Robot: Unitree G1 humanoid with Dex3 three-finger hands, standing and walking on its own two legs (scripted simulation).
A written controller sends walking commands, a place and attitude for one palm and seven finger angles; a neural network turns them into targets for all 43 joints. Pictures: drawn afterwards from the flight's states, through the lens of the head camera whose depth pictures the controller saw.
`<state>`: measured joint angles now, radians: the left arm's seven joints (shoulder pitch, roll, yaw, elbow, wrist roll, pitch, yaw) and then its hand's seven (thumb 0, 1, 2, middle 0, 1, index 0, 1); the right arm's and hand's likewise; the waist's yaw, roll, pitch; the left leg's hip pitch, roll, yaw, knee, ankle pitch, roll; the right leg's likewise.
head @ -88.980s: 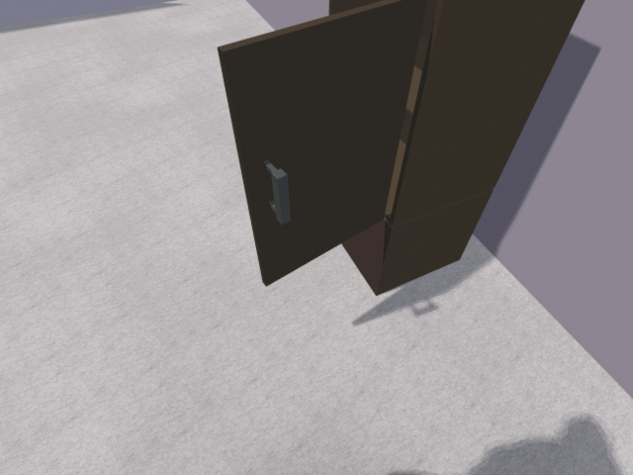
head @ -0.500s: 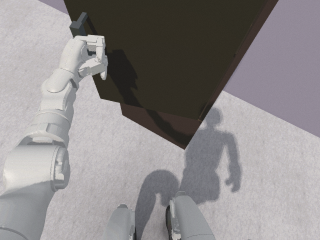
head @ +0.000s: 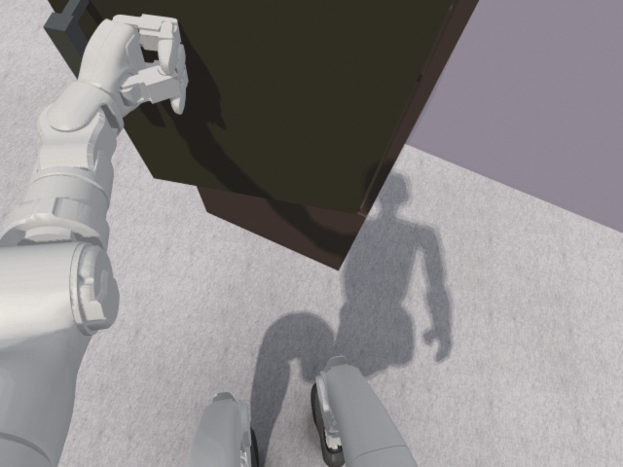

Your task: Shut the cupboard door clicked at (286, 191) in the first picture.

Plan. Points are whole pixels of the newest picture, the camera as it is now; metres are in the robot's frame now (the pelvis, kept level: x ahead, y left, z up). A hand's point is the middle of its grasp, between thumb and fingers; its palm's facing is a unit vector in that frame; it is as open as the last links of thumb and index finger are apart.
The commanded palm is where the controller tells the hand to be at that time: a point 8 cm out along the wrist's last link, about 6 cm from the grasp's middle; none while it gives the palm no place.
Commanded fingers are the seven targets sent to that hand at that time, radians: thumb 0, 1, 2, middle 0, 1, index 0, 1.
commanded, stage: push the door shut along its arc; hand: left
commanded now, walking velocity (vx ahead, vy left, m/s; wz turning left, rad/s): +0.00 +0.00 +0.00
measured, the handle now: (94, 57) +0.60 +0.17 +0.09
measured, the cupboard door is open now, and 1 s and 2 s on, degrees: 15 0 0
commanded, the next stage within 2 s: pull the fist back off the door in 0.50 s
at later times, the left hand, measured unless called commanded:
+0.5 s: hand (192, 67) +0.56 +0.06 +0.10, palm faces -0.47 -0.88 -0.05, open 3.4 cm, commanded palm +0.61 +0.07 +0.09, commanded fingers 0.00 0.90 0.90 -1.30 -1.50 -1.30 -1.50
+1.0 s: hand (222, 61) +0.59 +0.03 +0.08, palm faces -0.06 -0.99 -0.11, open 3.1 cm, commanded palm +0.56 +0.08 +0.09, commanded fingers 0.00 0.90 0.90 -1.30 -1.50 -1.30 -1.50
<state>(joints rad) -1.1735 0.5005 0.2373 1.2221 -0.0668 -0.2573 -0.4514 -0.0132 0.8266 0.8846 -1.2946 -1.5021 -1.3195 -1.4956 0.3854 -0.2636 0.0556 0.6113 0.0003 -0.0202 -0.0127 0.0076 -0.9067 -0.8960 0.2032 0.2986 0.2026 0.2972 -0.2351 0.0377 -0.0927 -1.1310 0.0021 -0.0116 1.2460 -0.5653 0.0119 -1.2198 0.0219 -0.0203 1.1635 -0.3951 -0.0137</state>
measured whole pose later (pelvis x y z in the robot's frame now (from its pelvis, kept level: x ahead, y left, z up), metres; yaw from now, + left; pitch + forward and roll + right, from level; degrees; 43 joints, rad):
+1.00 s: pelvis +0.00 +0.00 -0.01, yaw -1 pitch +30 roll -1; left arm -1.29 0.39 0.29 1.32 0.12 -0.29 0.12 0.02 0.91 0.94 -1.29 -1.50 -1.30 -1.50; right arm 0.47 -0.22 0.05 0.62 -0.09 -0.02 0.11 0.01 -0.91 -0.90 0.20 0.30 0.20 0.30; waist -0.30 0.07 -0.11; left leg -1.22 0.00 0.00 1.27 -0.57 0.01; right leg -1.31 0.03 -0.01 1.18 -0.39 -0.01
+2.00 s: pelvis +0.02 +0.00 +0.07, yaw +0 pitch +10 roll +0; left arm -0.37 0.18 0.10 0.56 -0.15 -0.32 -0.06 0.02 0.90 0.90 -1.30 -1.50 -1.30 -1.50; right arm 0.38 -0.25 0.01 0.56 0.03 0.04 0.00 0.01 -0.91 -0.90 0.20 0.30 0.20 0.30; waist -0.06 0.03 -0.09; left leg -0.58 -0.01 0.00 0.85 -0.45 0.01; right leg -0.68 0.02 0.00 0.82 -0.32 -0.01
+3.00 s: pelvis +0.05 +0.01 +0.11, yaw +2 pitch -4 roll +0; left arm 0.43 0.32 0.36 -0.34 -0.06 -0.07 0.11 0.02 0.90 0.90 -0.25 -0.35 -0.25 -0.35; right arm 0.22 -0.23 0.01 0.63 0.00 -0.09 -0.08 0.02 -0.91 -0.90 0.20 0.30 0.20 0.30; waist 0.07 0.08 0.01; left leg -0.06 -0.03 -0.02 0.44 -0.31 0.03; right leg -0.16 -0.01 -0.02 0.44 -0.21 0.01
